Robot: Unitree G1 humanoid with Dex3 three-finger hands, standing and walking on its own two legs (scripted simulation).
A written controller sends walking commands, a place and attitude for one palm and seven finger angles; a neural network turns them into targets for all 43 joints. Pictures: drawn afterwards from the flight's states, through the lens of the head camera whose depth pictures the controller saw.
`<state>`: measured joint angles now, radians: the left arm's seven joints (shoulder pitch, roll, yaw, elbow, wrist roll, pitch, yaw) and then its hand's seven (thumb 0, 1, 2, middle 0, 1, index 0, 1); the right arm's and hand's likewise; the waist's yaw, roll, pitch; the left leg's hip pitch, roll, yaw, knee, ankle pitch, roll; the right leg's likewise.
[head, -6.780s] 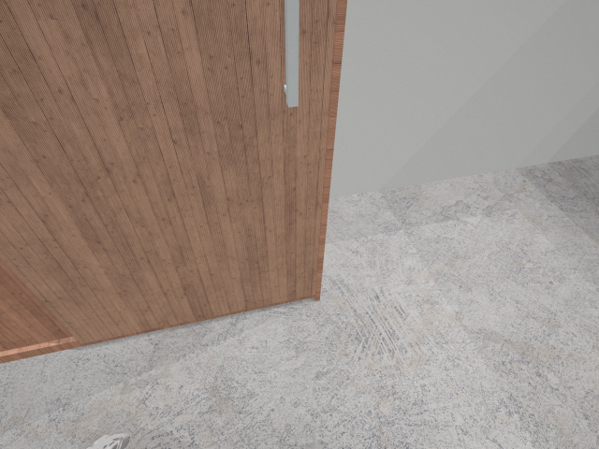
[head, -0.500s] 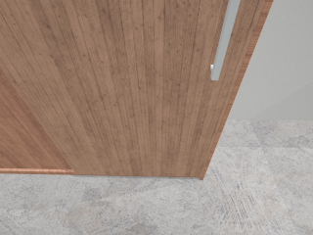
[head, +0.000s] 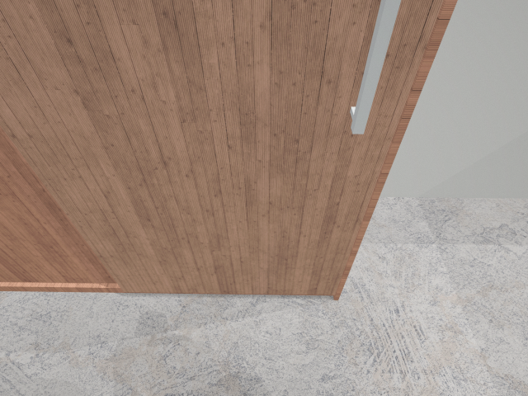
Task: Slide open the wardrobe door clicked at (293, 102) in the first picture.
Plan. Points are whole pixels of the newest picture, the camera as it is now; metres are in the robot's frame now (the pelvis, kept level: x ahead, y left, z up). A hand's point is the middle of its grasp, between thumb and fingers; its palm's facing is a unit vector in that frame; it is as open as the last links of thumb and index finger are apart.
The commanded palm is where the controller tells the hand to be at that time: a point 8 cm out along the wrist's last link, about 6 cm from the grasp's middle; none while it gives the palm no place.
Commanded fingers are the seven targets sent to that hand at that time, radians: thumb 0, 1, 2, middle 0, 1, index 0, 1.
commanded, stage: look again from close up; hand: right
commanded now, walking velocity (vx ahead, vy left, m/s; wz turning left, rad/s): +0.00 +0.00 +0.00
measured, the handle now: (372, 52) +0.58 -0.15 +0.25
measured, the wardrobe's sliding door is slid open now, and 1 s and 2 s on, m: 0.00 0.00 0.00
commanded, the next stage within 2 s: shuffle to correct the standing spot in 0.42 s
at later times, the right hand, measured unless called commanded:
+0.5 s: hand out of the picture +0.00 -0.15 -0.18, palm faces +0.05 +0.99 -0.16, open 7.4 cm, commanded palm none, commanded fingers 0.00 -0.90 -0.90 0.20 0.30 0.20 0.30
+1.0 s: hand out of the picture +0.05 -0.17 -0.18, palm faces +0.04 +0.99 -0.13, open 7.4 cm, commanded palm none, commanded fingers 0.00 -0.90 -0.90 0.20 0.30 0.20 0.30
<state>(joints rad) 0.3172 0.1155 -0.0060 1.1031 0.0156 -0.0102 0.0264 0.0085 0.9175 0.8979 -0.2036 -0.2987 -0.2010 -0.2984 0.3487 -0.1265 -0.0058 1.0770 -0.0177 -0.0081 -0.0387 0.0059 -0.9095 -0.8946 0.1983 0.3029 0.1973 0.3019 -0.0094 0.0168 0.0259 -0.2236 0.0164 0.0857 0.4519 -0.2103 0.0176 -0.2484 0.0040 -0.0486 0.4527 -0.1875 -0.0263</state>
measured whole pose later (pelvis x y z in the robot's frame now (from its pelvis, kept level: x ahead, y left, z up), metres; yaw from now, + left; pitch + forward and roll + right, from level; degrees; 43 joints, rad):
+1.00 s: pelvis +0.08 -0.01 +0.00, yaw +0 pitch +0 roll +0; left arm 0.42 0.09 -0.01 1.09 0.03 -0.06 0.03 0.00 0.91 0.90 -0.20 -0.30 -0.20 -0.30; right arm 0.37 -0.13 -0.04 1.09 -0.03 0.01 -0.01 0.01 -0.91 -0.89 0.20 0.30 0.20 0.30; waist 0.02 0.03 0.03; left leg -0.40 0.04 0.10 0.97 -0.48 0.04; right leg -0.16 0.00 -0.09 0.48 -0.33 -0.05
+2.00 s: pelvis +0.08 +0.02 +0.00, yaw -4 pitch -1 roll +0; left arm 0.31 0.14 0.01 1.11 0.02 0.02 0.03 0.01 0.92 0.90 -0.20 -0.30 -0.20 -0.30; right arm 0.40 -0.11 -0.01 1.13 -0.01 -0.02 -0.02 0.01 -0.91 -0.89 0.20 0.30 0.20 0.30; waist -0.02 0.00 0.02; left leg -0.15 -0.03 0.10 0.47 -0.31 0.06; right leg -0.25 -0.06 -0.06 0.53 -0.25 0.01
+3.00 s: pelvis +0.05 -0.02 +0.00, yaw -2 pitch -1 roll +0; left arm 0.32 0.15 -0.02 1.08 0.02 -0.02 0.02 0.01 0.91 0.90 -0.20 -0.30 -0.20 -0.30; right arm 0.31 -0.16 0.01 1.06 -0.02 0.00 -0.04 0.01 -0.91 -0.89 0.20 0.30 0.20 0.30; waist 0.00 0.01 0.03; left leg -0.20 0.02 0.04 0.49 -0.27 0.00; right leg -0.23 0.02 -0.07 0.46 -0.22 -0.04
